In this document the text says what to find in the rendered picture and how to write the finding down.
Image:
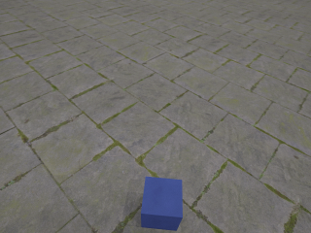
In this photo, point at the carton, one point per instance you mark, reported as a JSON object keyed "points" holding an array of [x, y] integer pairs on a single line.
{"points": [[162, 203]]}

